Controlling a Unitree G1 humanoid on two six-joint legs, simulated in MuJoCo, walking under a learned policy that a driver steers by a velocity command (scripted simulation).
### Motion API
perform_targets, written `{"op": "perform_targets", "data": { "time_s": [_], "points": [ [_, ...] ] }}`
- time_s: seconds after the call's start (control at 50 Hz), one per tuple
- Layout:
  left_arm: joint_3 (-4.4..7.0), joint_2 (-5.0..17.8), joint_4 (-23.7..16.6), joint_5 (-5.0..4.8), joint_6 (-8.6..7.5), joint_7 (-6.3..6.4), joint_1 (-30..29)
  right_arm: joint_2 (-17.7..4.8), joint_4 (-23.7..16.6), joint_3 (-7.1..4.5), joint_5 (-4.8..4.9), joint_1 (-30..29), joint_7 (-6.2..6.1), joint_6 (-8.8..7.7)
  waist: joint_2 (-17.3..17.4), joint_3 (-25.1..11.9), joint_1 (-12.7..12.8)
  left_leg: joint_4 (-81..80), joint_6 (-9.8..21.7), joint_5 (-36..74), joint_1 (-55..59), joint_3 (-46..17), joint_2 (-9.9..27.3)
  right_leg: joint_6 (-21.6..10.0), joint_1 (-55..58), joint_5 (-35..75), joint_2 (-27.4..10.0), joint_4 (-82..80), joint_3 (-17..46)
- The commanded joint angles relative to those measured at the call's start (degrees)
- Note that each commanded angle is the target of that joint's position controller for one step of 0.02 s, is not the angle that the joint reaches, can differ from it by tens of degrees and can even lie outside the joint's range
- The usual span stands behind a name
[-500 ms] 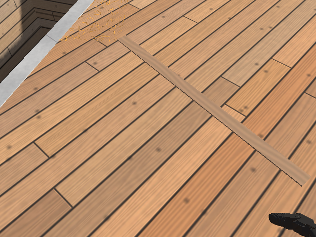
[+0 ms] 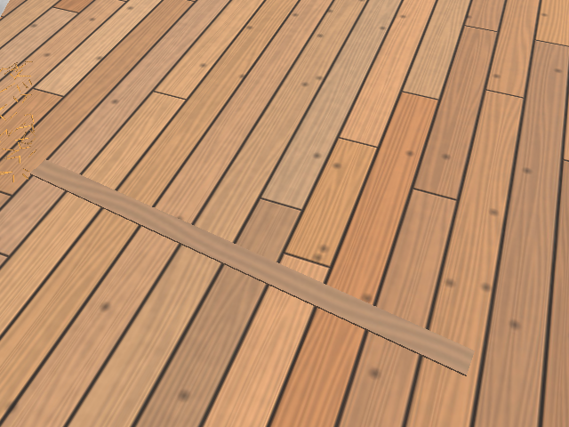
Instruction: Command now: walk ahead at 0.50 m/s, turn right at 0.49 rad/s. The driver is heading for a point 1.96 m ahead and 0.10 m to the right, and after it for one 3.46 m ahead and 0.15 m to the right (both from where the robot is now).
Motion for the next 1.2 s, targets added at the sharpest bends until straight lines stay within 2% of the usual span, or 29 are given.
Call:
{"op": "perform_targets", "data": {
  "time_s": [0.02,0.06,0.1,0.12,0.14,0.16,0.18,0.2,0.22,0.24,0.3,0.4,0.54,0.58,0.62,0.64,0.66,0.68,0.7,0.74,0.76,0.82,0.96,1.06,1.1,1.14,1.16,1.18,1.2],
  "points": [
    [0.60,3.4,-7.0,-0.08,-0.79,-1.13,-7.2,-10.3,-1.9,-2.71,0.92,0.2,-0.58,0.68,4.8,3.9,0.0,0.0,7.3,29.9,1.9,-3.3,18.7,-2.1,-2.6,-4.8,0.7,-2.9,-2.6],
    [1.54,5.1,-7.6,-0.10,-0.52,-1.46,-4.7,-11.9,-2.2,-3.15,1.12,-1.0,-1.08,1.59,7.0,0.6,2.4,7.4,5.9,48.5,3.5,-1.5,18.7,-4.3,3.8,-10.8,4.1,-3.0,-6.1],
    [4.26,9.5,-4.7,-0.33,-0.26,-0.89,8.9,-12.3,-2.8,-3.05,1.35,-2.6,-1.67,2.53,6.7,-7.2,10.3,26.6,3.2,56.5,-1.6,1.0,15.9,-7.8,23.2,-10.1,9.0,-6.8,-7.9],
    [6.30,14.6,-2.8,-0.39,0.32,0.34,18.1,-10.3,-3.9,-2.10,0.31,-1.6,-1.89,2.10,0.4,-12.7,13.7,44.2,0.6,38.9,-15.6,1.1,13.2,-11.3,41.1,-9.0,2.8,-8.4,3.8],
    [6.87,20.1,-3.3,-0.84,-0.09,0.64,16.3,-1.7,-6.9,0.65,-1.47,4.2,-0.68,0.30,-13.2,-17.9,6.3,63.4,-3.0,-15.8,-41.6,-5.4,0.8,-22.6,59.6,-18.1,-11.4,-13.7,36.7],
    [5.47,15.1,-4.7,-0.34,-0.76,0.51,18.0,-6.3,-7.2,0.08,0.75,-2.2,0.23,-2.03,-6.0,-22.8,11.0,68.4,-1.8,-17.6,-48.0,-17.4,0.8,-23.1,62.2,-23.3,-13.5,-21.2,45.6],
    [4.64,12.2,-4.4,0.14,-1.41,0.48,15.8,-8.7,-9.0,-0.55,2.70,-7.6,0.67,-3.20,-3.7,-14.4,11.4,66.9,-0.4,-12.0,-52.0,-17.5,3.5,-20.2,56.5,-18.9,-12.0,-22.2,37.0],
    [4.19,10.7,-4.9,-0.08,-1.70,0.55,12.3,-8.1,-9.0,-0.32,1.99,-8.4,0.36,-3.78,0.9,-9.6,8.8,61.9,0.1,-7.0,-49.8,-17.2,6.0,-18.1,48.0,-13.4,-9.4,-22.1,30.2],
    [3.60,8.8,-5.7,-0.03,-1.64,0.69,8.5,-8.5,-8.5,-0.71,0.38,-8.6,-0.05,-3.72,2.1,-6.2,6.5,57.0,-0.4,-4.5,-46.1,-16.9,7.6,-16.8,40.2,-7.0,-7.3,-22.7,24.9],
    [2.96,7.2,-6.7,0.80,-1.67,0.98,6.3,-8.8,-8.0,-1.06,-0.04,-6.9,0.00,-3.06,0.8,-5.5,4.4,54.9,-0.8,-2.4,-41.9,-17.1,9.0,-16.4,35.1,-1.9,-6.1,-23.9,21.5],
    [2.87,7.6,-6.3,0.84,-2.14,1.55,6.2,-6.5,-7.4,-0.70,-0.54,-5.2,0.13,-1.10,0.4,-4.2,3.0,48.8,-3.2,1.4,-38.3,-15.0,9.3,-16.5,28.1,7.1,-4.5,-26.6,15.3],
    [2.95,9.0,-3.7,0.44,-2.15,2.59,9.9,-3.9,-9.6,0.52,-0.31,-14.5,0.53,-0.92,-1.0,-1.2,6.6,29.0,-4.1,20.3,-37.0,-13.4,7.5,-12.3,26.0,5.2,-0.5,-27.7,7.6],
    [3.13,10.0,0.1,0.11,-1.33,2.83,15.6,-5.3,-12.3,0.36,0.43,-22.1,2.37,-2.13,-1.7,1.6,9.1,17.3,-0.3,18.7,-40.1,-13.9,5.2,-11.0,38.4,2.7,-6.7,-23.4,12.4],
    [3.38,10.5,0.5,0.17,-0.85,3.11,15.0,-6.3,-11.8,-0.03,0.45,-19.2,2.54,-2.32,-3.0,0.4,7.1,16.3,1.4,13.8,-36.1,-12.9,4.0,-9.8,40.8,11.3,-7.2,-19.9,12.6],
    [2.85,9.7,-0.1,0.54,-0.49,3.12,13.0,-9.5,-8.5,-1.74,0.11,-6.8,2.01,-2.45,-2.3,-8.1,0.5,15.2,4.9,16.2,-16.9,-11.2,2.8,-7.4,37.4,25.0,-2.7,-5.5,8.8],
    [1.68,7.0,-1.5,1.66,-0.50,3.17,13.2,-12.9,-7.1,-2.43,-0.63,3.1,1.62,-2.35,3.5,-16.9,-3.1,17.2,8.9,17.9,0.1,-22.7,12.8,-5.4,26.8,10.3,1.4,11.1,6.4],
    [0.35,1.9,-1.4,0.52,-1.54,2.78,21.8,-15.6,-5.1,-3.26,-0.48,6.3,2.11,-1.94,21.0,-22.9,0.8,11.4,17.7,5.2,17.9,-49.1,24.1,-1.4,5.0,-30.6,11.1,29.9,4.2],
    [1.08,7.2,-0.8,-0.10,-2.25,2.49,18.6,-9.9,-5.4,-1.79,0.97,6.0,2.24,-1.77,14.8,-19.9,-1.6,6.9,16.1,-5.8,17.0,-53.3,23.3,-1.6,-2.1,-34.7,8.4,35.3,9.2],
    [1.81,9.6,-2.4,-0.97,-2.72,2.19,12.4,-8.0,-5.9,-1.13,0.95,2.1,1.92,-1.49,10.2,-11.3,-1.7,5.6,13.7,-5.7,9.7,-44.9,21.7,-1.8,-5.3,-29.7,5.6,35.6,7.5],
    [1.80,8.4,-3.6,0.23,-3.12,2.31,7.1,-6.8,-6.6,-0.50,-0.14,-3.6,1.82,-1.03,3.9,-3.3,0.9,2.8,12.5,6.0,-3.9,-35.1,17.6,-1.2,-2.9,-22.0,1.2,29.7,4.2],
    [1.94,7.8,-3.5,0.43,-2.88,2.26,8.3,-6.1,-6.6,-0.11,-0.67,-4.6,1.79,-1.22,5.5,-3.1,2.7,1.5,12.3,10.3,-7.3,-32.3,16.2,-0.9,0.2,-20.0,-0.3,27.7,4.2],
    [1.44,5.1,-2.9,0.58,-1.80,2.40,9.8,-6.4,-5.5,-0.18,0.14,-4.5,1.81,-1.72,7.0,-2.6,4.2,-1.8,13.3,16.6,-11.6,-26.4,14.7,0.7,2.4,-18.5,-1.5,22.0,2.7],
    [0.30,2.7,-6.1,0.70,-2.52,1.74,-3.0,-9.5,-2.5,-0.89,0.89,-0.3,0.71,-0.65,5.8,0.4,0.4,-4.0,10.8,19.8,-11.8,-16.8,11.6,2.1,3.6,1.6,0.0,-1.7,-0.3],
    [0.51,3.9,-8.6,0.09,-3.20,0.36,-9.1,-10.4,0.3,-1.25,1.40,3.4,0.39,0.71,6.4,2.0,-0.7,-0.6,9.8,20.4,-4.0,-18.4,15.7,0.0,2.9,-0.8,1.5,-8.5,0.0],
    [0.99,5.1,-8.5,0.26,-3.50,0.03,-7.7,-11.0,0.8,-1.55,1.53,3.3,0.08,1.32,6.9,1.2,1.0,2.8,8.8,25.4,-1.9,-19.4,16.7,-1.4,6.6,-4.9,2.4,-10.3,-0.3],
    [3.00,8.7,-5.2,0.69,-3.78,0.58,4.2,-10.5,0.6,-1.16,1.44,1.7,-0.12,1.81,6.1,-6.0,7.7,16.4,6.5,37.1,-5.2,-17.2,12.8,-4.0,24.7,-4.9,4.5,-13.0,-2.2],
    [4.28,12.7,-3.4,1.51,-3.73,1.25,14.7,-7.4,-1.0,0.15,0.25,1.3,-0.15,1.67,1.4,-14.9,11.7,32.6,4.3,25.4,-15.9,-14.9,9.3,-7.4,42.3,-2.8,-4.4,-10.2,6.6],
    [5.26,17.1,-2.2,1.67,-3.19,1.33,18.0,-0.7,-1.8,2.17,0.46,9.2,0.14,0.62,-13.8,-22.7,8.5,52.7,0.6,-10.6,-38.4,-12.6,-0.3,-15.8,61.6,-13.7,-18.2,-14.8,31.6],
    [3.84,11.3,-2.5,1.20,-3.03,1.37,18.6,-6.3,-0.6,0.88,1.71,6.6,0.32,-0.11,-9.6,-22.1,11.0,60.3,0.7,-16.9,-44.5,-20.0,1.4,-15.3,59.5,-22.5,-18.0,-19.7,37.4]
  ]
}}
Velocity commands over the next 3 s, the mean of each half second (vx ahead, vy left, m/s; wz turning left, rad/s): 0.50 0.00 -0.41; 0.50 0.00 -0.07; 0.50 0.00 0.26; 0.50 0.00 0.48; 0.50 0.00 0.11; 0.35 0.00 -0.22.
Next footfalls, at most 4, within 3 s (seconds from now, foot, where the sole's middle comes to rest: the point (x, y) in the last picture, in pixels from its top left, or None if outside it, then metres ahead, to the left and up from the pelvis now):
0.12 right None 0.23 -0.12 -0.77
0.62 left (272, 389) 0.57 0.02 -0.77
1.16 right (382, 299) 0.79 -0.28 -0.77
1.70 left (290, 215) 1.10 -0.06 -0.77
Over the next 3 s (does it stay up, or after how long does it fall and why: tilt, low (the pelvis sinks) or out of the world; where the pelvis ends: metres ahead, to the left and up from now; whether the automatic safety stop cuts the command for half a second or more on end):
stays up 1.59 -0.02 0.01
